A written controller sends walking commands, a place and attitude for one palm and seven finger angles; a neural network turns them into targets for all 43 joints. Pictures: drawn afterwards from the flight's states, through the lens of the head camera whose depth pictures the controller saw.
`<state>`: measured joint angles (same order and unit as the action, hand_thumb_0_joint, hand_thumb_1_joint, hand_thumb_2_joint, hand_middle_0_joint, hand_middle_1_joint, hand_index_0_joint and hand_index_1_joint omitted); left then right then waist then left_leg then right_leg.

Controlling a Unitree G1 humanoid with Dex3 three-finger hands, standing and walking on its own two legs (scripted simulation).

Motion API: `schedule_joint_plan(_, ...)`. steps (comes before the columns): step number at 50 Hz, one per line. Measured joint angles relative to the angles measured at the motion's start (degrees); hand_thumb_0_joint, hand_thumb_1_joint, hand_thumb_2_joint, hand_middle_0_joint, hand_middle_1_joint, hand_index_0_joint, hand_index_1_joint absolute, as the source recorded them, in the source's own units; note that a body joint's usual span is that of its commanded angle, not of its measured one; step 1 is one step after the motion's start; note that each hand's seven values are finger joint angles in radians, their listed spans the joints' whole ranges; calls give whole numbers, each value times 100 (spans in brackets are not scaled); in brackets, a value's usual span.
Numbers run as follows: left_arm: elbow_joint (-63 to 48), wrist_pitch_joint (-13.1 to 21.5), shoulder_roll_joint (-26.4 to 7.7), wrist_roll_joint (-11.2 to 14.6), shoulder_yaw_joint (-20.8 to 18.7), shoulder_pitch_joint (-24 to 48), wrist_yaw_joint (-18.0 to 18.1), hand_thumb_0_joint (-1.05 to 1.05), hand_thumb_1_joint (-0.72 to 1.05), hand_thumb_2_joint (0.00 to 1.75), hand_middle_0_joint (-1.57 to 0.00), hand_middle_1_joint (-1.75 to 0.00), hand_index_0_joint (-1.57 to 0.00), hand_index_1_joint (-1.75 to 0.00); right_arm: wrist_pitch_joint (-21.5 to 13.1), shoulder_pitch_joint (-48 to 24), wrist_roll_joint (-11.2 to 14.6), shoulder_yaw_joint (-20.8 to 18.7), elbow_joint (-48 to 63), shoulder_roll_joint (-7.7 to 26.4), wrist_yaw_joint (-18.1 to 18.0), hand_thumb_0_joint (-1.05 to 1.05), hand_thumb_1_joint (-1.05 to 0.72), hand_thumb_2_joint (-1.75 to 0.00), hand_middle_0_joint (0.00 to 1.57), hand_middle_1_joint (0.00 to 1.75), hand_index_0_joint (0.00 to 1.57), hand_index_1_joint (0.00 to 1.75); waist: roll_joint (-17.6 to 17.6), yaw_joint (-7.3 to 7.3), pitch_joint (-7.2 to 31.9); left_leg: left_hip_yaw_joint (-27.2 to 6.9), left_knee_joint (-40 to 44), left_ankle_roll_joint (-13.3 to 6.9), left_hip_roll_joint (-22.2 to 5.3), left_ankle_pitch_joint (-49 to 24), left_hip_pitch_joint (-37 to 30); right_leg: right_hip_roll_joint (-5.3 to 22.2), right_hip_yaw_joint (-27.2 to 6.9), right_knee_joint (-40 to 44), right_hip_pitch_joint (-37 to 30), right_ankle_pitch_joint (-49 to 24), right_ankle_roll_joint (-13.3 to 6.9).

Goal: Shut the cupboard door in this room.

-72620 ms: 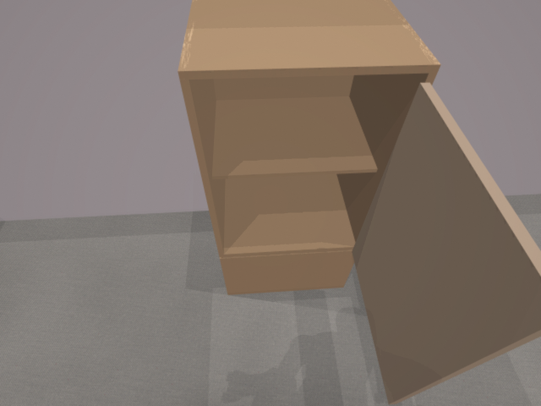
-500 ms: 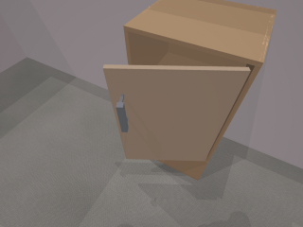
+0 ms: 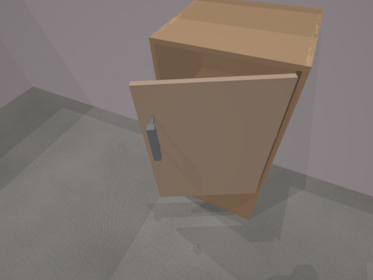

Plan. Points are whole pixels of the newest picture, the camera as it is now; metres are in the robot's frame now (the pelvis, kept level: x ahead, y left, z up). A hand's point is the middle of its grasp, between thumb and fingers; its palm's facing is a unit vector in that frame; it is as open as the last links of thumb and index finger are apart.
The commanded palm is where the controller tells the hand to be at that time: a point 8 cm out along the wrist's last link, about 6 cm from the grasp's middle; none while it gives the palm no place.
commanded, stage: come to a stop and stand still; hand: left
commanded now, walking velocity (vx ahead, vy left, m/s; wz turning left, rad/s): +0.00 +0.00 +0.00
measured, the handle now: (155, 138) +0.50 +0.12 -0.02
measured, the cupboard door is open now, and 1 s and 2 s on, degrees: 27 27 27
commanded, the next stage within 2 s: look again from close up in 0.02 s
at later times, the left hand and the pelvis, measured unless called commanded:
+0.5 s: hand out of the picture +0.03 +0.15 -0.17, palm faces +0.01 -0.98 -0.21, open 7.3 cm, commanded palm none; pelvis +0.02 -0.02 +0.00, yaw +0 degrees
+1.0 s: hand (125, 239) +0.21 +0.15 -0.01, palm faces +0.10 -1.00 -0.01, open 6.8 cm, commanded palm +0.14 +0.21 -0.06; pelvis +0.00 -0.03 -0.05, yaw +1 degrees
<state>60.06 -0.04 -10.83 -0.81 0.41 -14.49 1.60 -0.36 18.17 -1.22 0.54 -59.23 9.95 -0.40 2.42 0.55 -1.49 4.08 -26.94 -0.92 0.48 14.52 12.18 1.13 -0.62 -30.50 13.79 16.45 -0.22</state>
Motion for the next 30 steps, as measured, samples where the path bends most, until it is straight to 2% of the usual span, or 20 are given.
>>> schedule_joint_plan(15,373,76,225,14,68,-73,0,0,91,90,-20,-30,-20,-30,-101,-227,46,-6,-377,0,-68,1,-91,-90,20,30,20,30,-165,-73,-73,-7,196,113,-99,-1,-187,-105,9,163,-160,13,-85)
schedule_joint_plan(30,411,121,153,11,11,14,13,1,92,90,-20,-30,-20,-30,-106,-499,48,-37,-439,-38,-121,1,-91,-90,20,30,20,30,-252,-111,-81,-74,256,241,-232,93,-326,-238,79,297,-342,82,-202)
